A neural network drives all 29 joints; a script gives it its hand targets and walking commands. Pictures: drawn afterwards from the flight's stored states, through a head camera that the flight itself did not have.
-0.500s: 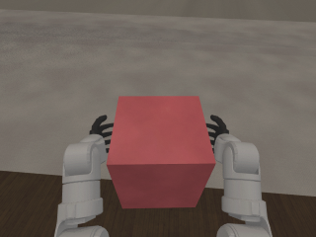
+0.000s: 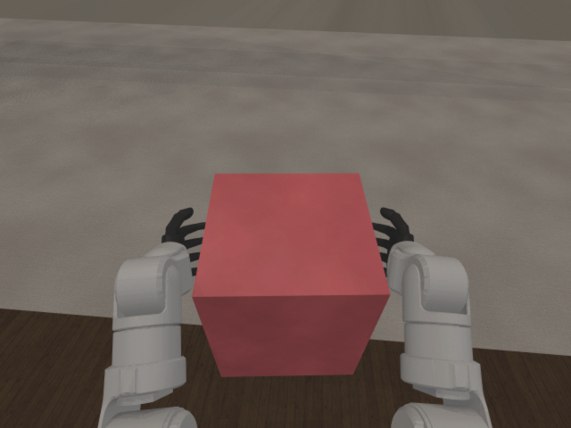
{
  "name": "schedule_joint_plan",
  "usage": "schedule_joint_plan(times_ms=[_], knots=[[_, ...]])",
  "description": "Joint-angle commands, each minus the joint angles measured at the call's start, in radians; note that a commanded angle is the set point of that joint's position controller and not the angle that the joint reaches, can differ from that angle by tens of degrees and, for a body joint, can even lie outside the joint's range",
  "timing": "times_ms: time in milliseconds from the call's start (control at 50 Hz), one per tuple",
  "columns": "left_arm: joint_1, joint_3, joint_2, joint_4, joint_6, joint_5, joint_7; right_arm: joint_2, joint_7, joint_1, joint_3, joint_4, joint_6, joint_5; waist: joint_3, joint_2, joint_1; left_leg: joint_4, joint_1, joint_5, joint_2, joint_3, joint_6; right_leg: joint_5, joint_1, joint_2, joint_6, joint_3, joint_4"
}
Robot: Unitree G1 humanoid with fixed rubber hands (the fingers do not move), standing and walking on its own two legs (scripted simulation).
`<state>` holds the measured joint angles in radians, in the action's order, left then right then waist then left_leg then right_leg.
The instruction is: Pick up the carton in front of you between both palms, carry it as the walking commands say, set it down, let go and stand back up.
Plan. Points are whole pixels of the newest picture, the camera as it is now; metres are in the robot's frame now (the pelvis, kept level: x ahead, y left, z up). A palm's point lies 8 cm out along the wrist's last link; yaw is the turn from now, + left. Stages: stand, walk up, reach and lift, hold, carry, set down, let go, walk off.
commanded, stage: carry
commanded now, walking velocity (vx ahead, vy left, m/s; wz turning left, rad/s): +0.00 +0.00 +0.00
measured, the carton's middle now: (287, 279) +0.34 +0.00 +0.05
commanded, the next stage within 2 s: none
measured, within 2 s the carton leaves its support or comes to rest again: neither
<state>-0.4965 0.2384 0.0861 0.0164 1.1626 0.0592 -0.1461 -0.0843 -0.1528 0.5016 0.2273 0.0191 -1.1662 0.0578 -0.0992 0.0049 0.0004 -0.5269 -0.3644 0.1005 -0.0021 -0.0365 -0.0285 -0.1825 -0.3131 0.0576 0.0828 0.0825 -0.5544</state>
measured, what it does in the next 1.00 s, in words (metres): stands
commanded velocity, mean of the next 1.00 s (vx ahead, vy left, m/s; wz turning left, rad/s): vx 0.00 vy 0.00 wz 0.00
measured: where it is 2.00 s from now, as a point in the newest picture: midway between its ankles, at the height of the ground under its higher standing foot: outside the picture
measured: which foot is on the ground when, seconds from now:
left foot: down 0.00-1.00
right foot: down 0.00-1.00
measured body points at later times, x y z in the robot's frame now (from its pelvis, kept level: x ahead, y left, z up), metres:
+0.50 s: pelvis +0.00 +0.00 +0.00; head -0.02 +0.00 +0.45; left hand +0.34 +0.15 +0.11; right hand +0.34 -0.15 +0.11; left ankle +0.05 +0.11 -0.73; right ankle +0.01 -0.06 -0.73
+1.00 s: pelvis +0.00 +0.00 +0.00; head -0.01 +0.00 +0.45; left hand +0.34 +0.15 +0.11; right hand +0.34 -0.15 +0.11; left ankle +0.05 +0.11 -0.73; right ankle +0.01 -0.06 -0.73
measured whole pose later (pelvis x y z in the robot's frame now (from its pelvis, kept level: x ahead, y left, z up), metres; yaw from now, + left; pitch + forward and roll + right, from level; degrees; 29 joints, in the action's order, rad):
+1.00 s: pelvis +0.00 +0.00 +0.00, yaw +0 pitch +2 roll +0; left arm -0.50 0.24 0.09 0.01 1.16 0.06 -0.15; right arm -0.09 -0.15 0.50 0.23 0.01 -1.17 0.06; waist -0.09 0.00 0.00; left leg -0.53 -0.36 0.10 0.00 -0.04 -0.03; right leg -0.19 -0.31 0.06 0.08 0.08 -0.56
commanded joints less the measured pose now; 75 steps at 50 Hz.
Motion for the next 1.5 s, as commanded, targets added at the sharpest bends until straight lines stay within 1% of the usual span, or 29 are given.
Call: schedule_joint_plan(times_ms=[0, 1060, 1080, 1100, 1120, 1140, 1160, 1180, 1200, 1220, 1240, 1260, 1280, 1300, 1320, 1360, 1400, 1420, 1440, 1460, 1480], knots=[[-0.672, -0.631, 0.88, -0.096, -0.018, -0.289, 0.114, -0.884, 0.11, 0.665, -0.627, -0.092, 0.022, -0.283, -0.351, -0.006, -0.001, 0.036, 0.146, -0.112, -0.128, 0.117, -0.042, 0.247, 0.108, -0.204, 0.003, -0.176, 0.094], [-0.672, -0.635, 0.883, -0.102, -0.017, -0.292, 0.116, -0.886, 0.112, 0.665, -0.632, -0.098, 0.022, -0.284, -0.355, -0.006, -0.001, 0.034, 0.15, -0.13, -0.13, 0.116, -0.045, 0.257, 0.115, -0.204, 0.002, -0.173, 0.086], [-0.672, -0.635, 0.882, -0.101, -0.017, -0.293, 0.116, -0.887, 0.112, 0.664, -0.633, -0.099, 0.022, -0.285, -0.362, -0.008, -0.001, 0.04, 0.15, -0.076, -0.121, 0.111, -0.046, 0.191, 0.115, -0.2, 0.007, -0.17, 0.096], [-0.674, -0.636, 0.882, -0.1, -0.017, -0.293, 0.116, -0.888, 0.112, 0.668, -0.634, -0.101, 0.022, -0.285, -0.355, -0.013, -0.003, 0.042, 0.145, 0.0, -0.11, 0.104, -0.047, 0.097, 0.102, -0.201, 0.015, -0.177, 0.116], [-0.674, -0.635, 0.881, -0.099, -0.017, -0.291, 0.116, -0.89, 0.112, 0.677, -0.635, -0.104, 0.022, -0.287, -0.339, -0.027, -0.007, 0.029, 0.126, 0.119, -0.09, 0.086, -0.046, -0.037, 0.096, -0.207, 0.027, -0.193, 0.147], [-0.674, -0.634, 0.881, -0.097, -0.017, -0.288, 0.115, -0.891, 0.112, 0.682, -0.636, -0.103, 0.021, -0.288, -0.314, -0.047, -0.01, 0.0, 0.083, 0.243, -0.062, 0.065, -0.049, -0.211, 0.09, -0.216, 0.05, -0.228, 0.187], [-0.679, -0.631, 0.879, -0.096, -0.017, -0.284, 0.115, -0.891, 0.112, 0.692, -0.636, -0.099, 0.021, -0.287, -0.274, -0.069, -0.015, -0.049, 0.01, 0.321, -0.034, 0.039, -0.049, -0.368, 0.1, -0.239, 0.078, -0.288, 0.237], [-0.685, -0.631, 0.874, -0.098, -0.018, -0.281, 0.114, -0.889, 0.112, 0.699, -0.636, -0.094, 0.022, -0.287, -0.223, -0.094, -0.025, -0.108, -0.088, 0.343, -0.005, 0.0, -0.046, -0.451, 0.129, -0.284, 0.11, -0.366, 0.284], [-0.688, -0.631, 0.867, -0.097, -0.02, -0.278, 0.112, -0.887, 0.111, 0.7, -0.636, -0.088, 0.023, -0.288, -0.183, -0.114, -0.039, -0.146, -0.169, 0.34, 0.003, -0.027, -0.042, -0.432, 0.164, -0.333, 0.142, -0.422, 0.303], [-0.684, -0.631, 0.861, -0.097, -0.022, -0.277, 0.111, -0.883, 0.111, 0.705, -0.633, -0.083, 0.024, -0.289, -0.172, -0.116, -0.056, -0.179, -0.222, 0.337, -0.007, -0.016, -0.042, -0.342, 0.202, -0.356, 0.166, -0.455, 0.305], [-0.687, -0.633, 0.857, -0.103, -0.024, -0.281, 0.108, -0.884, 0.11, 0.702, -0.631, -0.076, 0.025, -0.291, -0.185, -0.107, -0.064, -0.202, -0.257, 0.311, -0.013, -0.006, -0.043, -0.219, 0.251, -0.367, 0.179, -0.466, 0.288], [-0.695, -0.64, 0.858, -0.114, -0.026, -0.289, 0.106, -0.884, 0.109, 0.692, -0.628, -0.071, 0.026, -0.292, -0.215, -0.099, -0.069, -0.216, -0.275, 0.289, -0.016, -0.003, -0.042, -0.083, 0.306, -0.367, 0.184, -0.452, 0.262], [-0.704, -0.651, 0.865, -0.126, -0.028, -0.302, 0.106, -0.883, 0.108, 0.68, -0.624, -0.07, 0.027, -0.291, -0.245, -0.099, -0.072, -0.221, -0.279, 0.275, -0.015, -0.007, -0.039, 0.038, 0.35, -0.359, 0.181, -0.423, 0.233], [-0.712, -0.664, 0.875, -0.137, -0.03, -0.315, 0.107, -0.883, 0.106, 0.669, -0.62, -0.07, 0.027, -0.288, -0.267, -0.106, -0.074, -0.218, -0.271, 0.27, -0.008, -0.014, -0.035, 0.12, 0.373, -0.345, 0.173, -0.392, 0.209], [-0.717, -0.675, 0.885, -0.146, -0.032, -0.328, 0.108, -0.883, 0.105, 0.658, -0.615, -0.071, 0.028, -0.281, -0.28, -0.114, -0.074, -0.208, -0.259, 0.267, 0.0, -0.023, -0.031, 0.165, 0.381, -0.332, 0.165, -0.366, 0.193], [-0.721, -0.691, 0.9, -0.154, -0.035, -0.348, 0.112, -0.877, 0.103, 0.637, -0.602, -0.07, 0.028, -0.266, -0.288, -0.128, -0.076, -0.166, -0.223, 0.255, 0.016, -0.039, -0.027, 0.185, 0.372, -0.311, 0.149, -0.327, 0.169], [-0.716, -0.701, 0.909, -0.152, -0.037, -0.361, 0.116, -0.863, 0.101, 0.612, -0.589, -0.068, 0.027, -0.247, -0.287, -0.132, -0.073, -0.081, -0.153, 0.223, 0.035, -0.064, -0.027, 0.179, 0.337, -0.289, 0.131, -0.281, 0.129], [-0.711, -0.704, 0.913, -0.147, -0.038, -0.363, 0.117, -0.857, 0.101, 0.596, -0.582, -0.064, 0.027, -0.238, -0.293, -0.123, -0.061, 0.004, -0.068, 0.175, 0.048, -0.086, -0.031, 0.167, 0.293, -0.266, 0.111, -0.233, 0.084], [-0.694, -0.706, 0.914, -0.137, -0.038, -0.364, 0.118, -0.851, 0.1, 0.583, -0.576, -0.059, 0.026, -0.227, -0.317, -0.098, -0.038, 0.098, 0.1, 0.101, 0.048, -0.097, -0.042, 0.149, 0.196, -0.235, 0.074, -0.166, 0.007], [-0.682, -0.707, 0.913, -0.125, -0.04, -0.359, 0.118, -0.843, 0.1, 0.554, -0.565, -0.045, 0.026, -0.219, -0.362, -0.052, 0.001, 0.12, 0.319, 0.066, -0.014, -0.023, -0.066, 0.139, 0.052, -0.197, 0.024, -0.107, -0.119], [-0.676, -0.701, 0.916, -0.118, -0.035, -0.357, 0.118, -0.816, 0.097, 0.528, -0.554, -0.036, 0.029, -0.204, -0.397, 0.131, 0.04, 0.16, 0.517, 0.133, -0.233, 0.316, -0.149, -0.041, -0.206, -0.105, -0.043, -0.022, -0.346]])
